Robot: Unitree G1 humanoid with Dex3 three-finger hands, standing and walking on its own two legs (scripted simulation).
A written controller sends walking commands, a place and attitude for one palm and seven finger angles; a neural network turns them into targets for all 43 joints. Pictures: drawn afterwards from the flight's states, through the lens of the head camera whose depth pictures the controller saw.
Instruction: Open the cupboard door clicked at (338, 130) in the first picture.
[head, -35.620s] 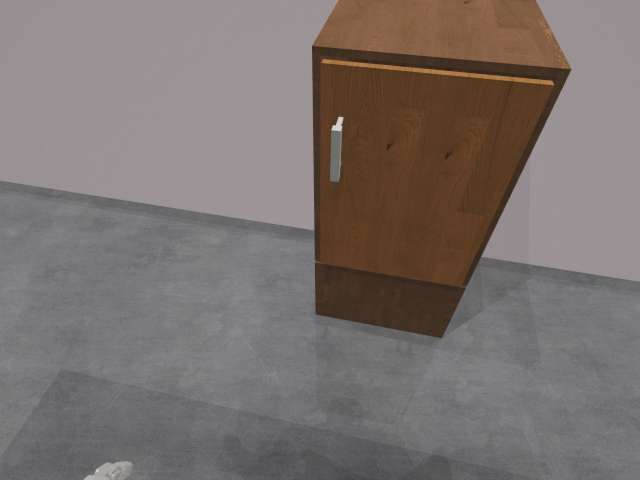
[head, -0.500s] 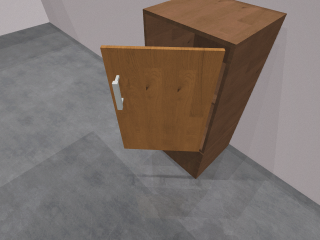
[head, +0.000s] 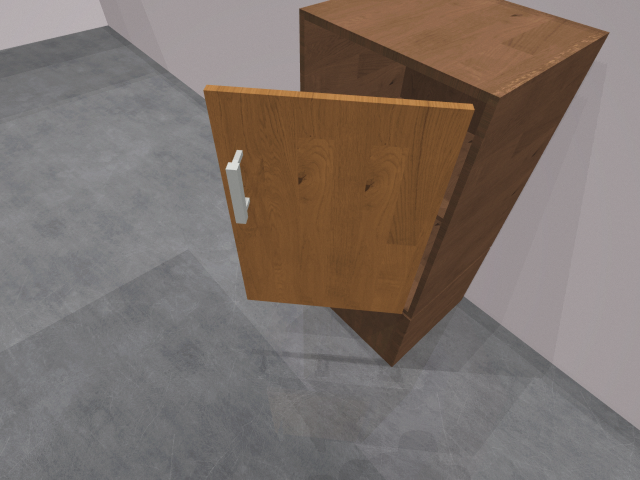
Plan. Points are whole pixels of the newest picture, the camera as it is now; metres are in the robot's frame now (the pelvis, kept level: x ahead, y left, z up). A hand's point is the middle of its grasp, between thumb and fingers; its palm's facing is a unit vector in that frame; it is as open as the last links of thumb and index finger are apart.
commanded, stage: come to a stop and stand still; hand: left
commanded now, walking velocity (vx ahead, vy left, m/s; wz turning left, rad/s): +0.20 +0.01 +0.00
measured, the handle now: (240, 187) +0.58 +0.19 +0.01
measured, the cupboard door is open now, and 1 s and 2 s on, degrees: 43 43 43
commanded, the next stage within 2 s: look again from close up in 0.94 s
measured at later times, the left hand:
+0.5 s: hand out of the picture +0.14 +0.18 -0.16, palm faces +0.00 -0.97 -0.24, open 7.3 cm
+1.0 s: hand out of the picture +0.07 +0.14 -0.16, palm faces +0.06 -0.98 -0.17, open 7.3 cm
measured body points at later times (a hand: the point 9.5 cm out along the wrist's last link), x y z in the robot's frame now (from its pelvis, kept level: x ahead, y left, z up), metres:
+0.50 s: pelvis +0.06 -0.01 +0.01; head +0.11 -0.02 +0.46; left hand +0.14 +0.23 -0.14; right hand +0.05 -0.22 -0.15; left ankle +0.00 +0.09 -0.72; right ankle +0.09 -0.12 -0.71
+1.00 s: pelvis +0.05 -0.04 +0.02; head +0.05 -0.03 +0.47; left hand +0.07 +0.19 -0.14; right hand +0.07 -0.26 -0.14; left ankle +0.03 +0.08 -0.72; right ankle +0.08 -0.12 -0.72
